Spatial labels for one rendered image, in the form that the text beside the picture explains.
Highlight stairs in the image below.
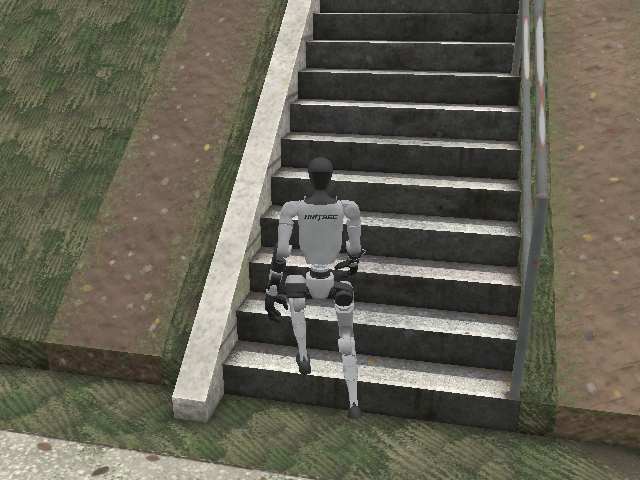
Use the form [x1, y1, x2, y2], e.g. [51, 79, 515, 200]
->
[222, 0, 521, 433]

